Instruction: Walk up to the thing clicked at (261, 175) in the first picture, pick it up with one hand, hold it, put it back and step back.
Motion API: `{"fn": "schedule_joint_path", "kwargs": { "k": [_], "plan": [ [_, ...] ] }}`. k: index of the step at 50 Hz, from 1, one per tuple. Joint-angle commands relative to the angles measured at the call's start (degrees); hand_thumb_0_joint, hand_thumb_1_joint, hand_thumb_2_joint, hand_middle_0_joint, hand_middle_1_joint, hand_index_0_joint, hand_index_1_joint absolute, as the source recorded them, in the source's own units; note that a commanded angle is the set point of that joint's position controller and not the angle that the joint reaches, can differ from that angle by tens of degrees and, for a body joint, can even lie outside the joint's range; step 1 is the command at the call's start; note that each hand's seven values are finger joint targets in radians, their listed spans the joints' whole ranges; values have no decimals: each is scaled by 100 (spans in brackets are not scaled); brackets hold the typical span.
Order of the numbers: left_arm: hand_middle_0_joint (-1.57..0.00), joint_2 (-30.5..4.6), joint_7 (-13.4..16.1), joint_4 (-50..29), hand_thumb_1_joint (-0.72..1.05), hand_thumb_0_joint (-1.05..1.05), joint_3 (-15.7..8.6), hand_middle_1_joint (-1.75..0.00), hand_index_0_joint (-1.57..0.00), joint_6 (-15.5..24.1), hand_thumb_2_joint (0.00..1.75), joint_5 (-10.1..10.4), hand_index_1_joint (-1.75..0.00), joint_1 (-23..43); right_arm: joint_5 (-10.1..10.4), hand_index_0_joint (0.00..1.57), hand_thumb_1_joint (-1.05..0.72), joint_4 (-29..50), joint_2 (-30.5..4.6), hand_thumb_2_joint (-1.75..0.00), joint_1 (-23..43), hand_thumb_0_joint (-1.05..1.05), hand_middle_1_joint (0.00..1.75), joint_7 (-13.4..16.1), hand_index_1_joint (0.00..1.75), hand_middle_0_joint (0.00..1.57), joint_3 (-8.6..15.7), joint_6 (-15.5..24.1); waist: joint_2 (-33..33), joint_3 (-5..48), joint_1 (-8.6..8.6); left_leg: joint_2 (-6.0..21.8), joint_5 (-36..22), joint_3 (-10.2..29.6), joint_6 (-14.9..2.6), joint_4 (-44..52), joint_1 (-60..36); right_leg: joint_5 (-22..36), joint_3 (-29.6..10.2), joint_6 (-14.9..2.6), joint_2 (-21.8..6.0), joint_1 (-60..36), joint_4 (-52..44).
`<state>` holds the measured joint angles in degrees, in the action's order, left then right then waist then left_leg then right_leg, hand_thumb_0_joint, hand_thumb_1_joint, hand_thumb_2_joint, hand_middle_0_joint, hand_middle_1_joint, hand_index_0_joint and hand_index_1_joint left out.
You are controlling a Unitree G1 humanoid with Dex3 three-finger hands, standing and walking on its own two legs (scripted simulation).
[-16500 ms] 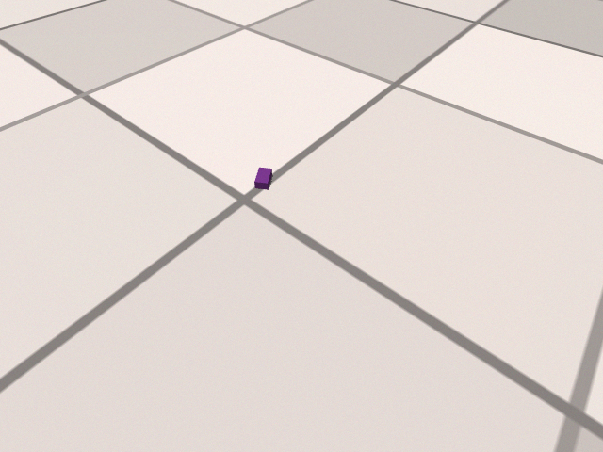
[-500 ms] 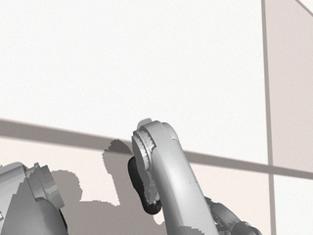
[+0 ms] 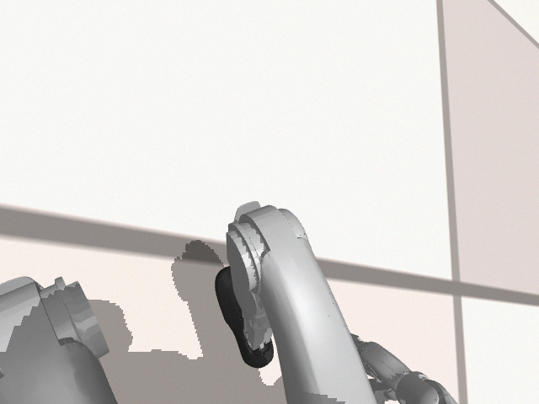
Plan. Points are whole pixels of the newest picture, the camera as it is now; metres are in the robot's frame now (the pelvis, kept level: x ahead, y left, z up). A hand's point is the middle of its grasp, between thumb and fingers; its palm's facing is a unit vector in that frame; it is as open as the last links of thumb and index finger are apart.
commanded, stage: rest palm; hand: left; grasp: from above
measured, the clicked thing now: out of the picture +0.46 +0.34 -0.27
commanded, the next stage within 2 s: close in 0.42 s
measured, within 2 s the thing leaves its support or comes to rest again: neither
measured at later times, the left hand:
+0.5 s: hand out of the picture +0.44 +0.34 -0.24, palm faces -0.45 -0.16 -0.88, open 14.5 cm
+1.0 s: hand out of the picture +0.44 +0.33 -0.24, palm faces -0.44 -0.13 -0.89, open 12.8 cm
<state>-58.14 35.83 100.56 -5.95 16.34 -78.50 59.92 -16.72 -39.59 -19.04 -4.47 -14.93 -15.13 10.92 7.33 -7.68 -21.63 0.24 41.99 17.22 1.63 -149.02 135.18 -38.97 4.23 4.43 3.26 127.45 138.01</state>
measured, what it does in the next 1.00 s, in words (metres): stands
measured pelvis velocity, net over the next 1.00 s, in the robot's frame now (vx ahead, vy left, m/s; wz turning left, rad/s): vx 0.00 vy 0.00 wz -0.01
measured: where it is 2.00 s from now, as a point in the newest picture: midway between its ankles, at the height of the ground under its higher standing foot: (181, 376)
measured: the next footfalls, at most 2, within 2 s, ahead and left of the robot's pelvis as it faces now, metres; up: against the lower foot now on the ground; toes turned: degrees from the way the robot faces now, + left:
none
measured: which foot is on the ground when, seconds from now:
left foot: down 0.00-1.00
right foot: down 0.00-1.00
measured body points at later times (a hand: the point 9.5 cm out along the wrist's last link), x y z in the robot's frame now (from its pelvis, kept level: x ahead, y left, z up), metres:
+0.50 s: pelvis +0.00 +0.00 +0.00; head +0.26 +0.14 +0.34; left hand +0.46 +0.35 -0.19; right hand +0.06 -0.26 -0.05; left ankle +0.06 +0.13 -0.26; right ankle +0.12 -0.15 -0.26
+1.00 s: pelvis +0.00 +0.00 +0.00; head +0.26 +0.13 +0.34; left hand +0.46 +0.34 -0.19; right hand +0.06 -0.26 -0.05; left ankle +0.06 +0.13 -0.26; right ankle +0.12 -0.15 -0.26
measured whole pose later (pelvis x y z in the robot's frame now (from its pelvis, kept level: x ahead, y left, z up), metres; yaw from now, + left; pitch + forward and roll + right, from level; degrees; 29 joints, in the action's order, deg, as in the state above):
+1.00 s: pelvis +0.00 +0.00 +0.00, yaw +0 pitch +26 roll -15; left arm -59.9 35.1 101.0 -6.3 14.5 -76.3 60.7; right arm -16.2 -38.2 -20.4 -4.3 -14.9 -16.4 12.8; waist 7.8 -9.7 -22.2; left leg 0.7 41.3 17.2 1.2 -148.5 135.1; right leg -37.9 4.6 4.5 3.0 127.3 137.0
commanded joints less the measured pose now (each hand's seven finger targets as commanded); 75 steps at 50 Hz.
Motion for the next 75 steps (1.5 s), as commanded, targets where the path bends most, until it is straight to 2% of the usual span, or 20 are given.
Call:
{"fn": "schedule_joint_path", "kwargs": {
  "k": [1,7,9,10,11,12,15,21,22,26,29,32,34,39,46,53,55,57,65,75],
  "plan": [
    [-8,-1221,311,-516,-58,0,-43,-94,-4,-91,104,78,-98,1426,-6,20,-90,-23,-1963,-90,-880,0,30,28,30,20,544,101,-3078,3302,-236,149,-1285,-796,-107,1646,-2970,1508,1126,-460,123,-1472,-924],
    [-8,-1270,343,-504,-58,0,-65,-94,-4,-203,104,234,-99,1422,-18,20,-90,9,-2002,-90,-826,0,30,3,30,20,509,219,-3093,3415,-259,172,-1186,-761,-103,1690,-2956,1478,1123,-460,144,-1585,-974],
    [-8,-1478,335,-391,-59,0,-217,-94,-4,-249,105,253,-98,1296,44,20,-90,-9,-2034,-90,-808,0,30,12,30,20,514,243,-2963,3311,-233,177,-1114,-764,-111,1661,-2850,1420,1095,-447,142,-1649,-1011],
    [-9,-1363,285,-508,-59,0,-120,-93,-4,-264,105,245,-98,1364,24,20,-90,87,-2048,-90,-849,0,30,-10,30,20,512,265,-3025,3293,-270,154,-1121,-820,-133,1642,-2817,1418,1072,-444,136,-1624,-1012],
    [-8,-1490,286,-625,-59,0,-244,-93,-3,-250,104,308,-98,1483,19,20,-90,21,-2033,-90,-898,0,30,-11,30,20,507,255,-3018,3447,-226,171,-1171,-782,-130,1663,-2839,1435,1081,-450,150,-1689,-1043],
    [-8,-1257,233,-550,-59,0,-18,-93,-4,-282,104,261,-98,1437,39,20,-90,51,-1978,-90,-830,0,30,-9,30,20,488,284,-3057,3358,-248,162,-1166,-807,-117,1649,-2880,1468,1064,-463,132,-1625,-977],
    [-8,-1522,187,-624,-61,0,-300,-93,-3,-261,105,377,-98,1345,22,20,-90,-2,-2054,-90,-972,0,30,-18,30,20,501,297,-3098,3471,-248,180,-1382,-751,-112,1677,-2980,1594,1113,-459,164,-1765,-1007],
    [-9,-1505,-28,-669,-60,0,-232,-93,-3,-143,106,427,-98,1373,40,20,-90,-12,-1962,-90,-922,0,30,-19,30,20,420,242,-3121,3395,-254,187,-1458,-728,-95,1652,-2967,1637,1137,-453,125,-1785,-986],
    [-8,-1318,-80,-652,-60,0,-110,-94,-3,-140,104,423,-99,1275,40,20,-90,40,-2037,-90,-943,0,30,-22,30,20,509,227,-3086,3387,-277,172,-1528,-755,-98,1638,-3005,1704,1125,-453,130,-1799,-999],
    [-9,-1445,-97,-740,-60,0,-176,-94,-3,-7,108,423,-100,1210,33,20,-90,-2,-1967,-90,-1011,0,30,14,30,20,448,112,-3076,3493,-227,180,-1532,-764,-113,1660,-2973,1708,1122,-456,147,-1952,-1070],
    [-18,-1370,-74,-774,-49,0,-98,-88,-12,79,103,349,-93,1244,3,20,-89,26,-2006,-90,-961,0,30,0,30,20,439,94,-3151,3349,-284,181,-1626,-712,-70,1625,-3133,1725,1212,-469,112,-1742,-922],
    [-22,-1633,55,-1196,-41,0,-250,-85,-18,177,100,285,-90,1558,26,20,-89,24,-2034,-90,-942,0,30,30,30,20,492,40,-3340,3780,-202,203,-1727,-710,-58,1682,-3328,1812,1174,-477,145,-1897,-954],
    [-22,-1370,107,-635,-38,0,-93,-86,-18,125,96,229,-90,1246,-19,20,-89,16,-1971,-90,-886,0,30,13,30,20,425,56,-3149,3412,-281,194,-1542,-765,-93,1587,-3092,1732,1176,-457,134,-1799,-951],
    [-23,-1374,240,-584,-34,0,-40,-82,-21,-7,88,182,-85,1384,-1,20,-89,-13,-2010,-90,-928,0,30,64,30,20,458,86,-2949,3187,-298,165,-1251,-818,-136,1656,-2791,1543,1115,-446,145,-1706,-1166],
    [-32,-1498,171,-373,-23,0,-85,-75,-30,-196,80,300,-77,1277,53,20,-89,125,-2102,-90,-877,0,30,82,30,20,463,188,-2813,3137,-300,193,-999,-712,-122,1753,-2819,1306,1126,-443,103,-1603,-1078],
    [-37,-1654,91,-1202,-16,0,-174,-70,-36,-139,72,419,-71,1692,72,20,-89,151,-2042,-90,-859,0,30,103,30,20,448,202,-3300,3729,-198,195,-1420,-798,-98,1687,-3085,1636,1084,-460,127,-1870,-1086],
    [-38,-1471,39,-659,-15,0,-30,-69,-37,-171,71,409,-70,1326,68,20,-89,70,-2020,-90,-858,0,30,116,30,20,417,194,-3201,3428,-262,199,-1440,-815,-94,1651,-2963,1673,1093,-464,135,-1826,-1066],
    [-40,-1516,-13,-594,-11,0,-151,-68,-39,-175,70,387,-69,1190,65,20,-89,55,-1984,-90,-928,0,30,97,30,20,390,168,-3017,3265,-250,187,-1412,-775,-104,1620,-2838,1614,1146,-450,109,-1719,-1016],
    [-52,-1577,-99,-1072,5,0,-232,-65,-52,4,67,455,-65,1393,56,20,-89,76,-2034,-90,-964,0,30,78,30,20,439,74,-3166,3503,-221,190,-1618,-737,-85,1675,-3057,1735,1159,-474,109,-1826,-1040],
    [-61,-1539,-40,-846,22,0,-178,-60,-64,74,53,264,-57,1454,38,20,-89,85,-2047,-90,-886,0,30,73,30,20,491,68,-3142,3345,-220,179,-1325,-693,-66,1744,-3034,1479,1173,-480,76,-1531,-995]
  ]
}}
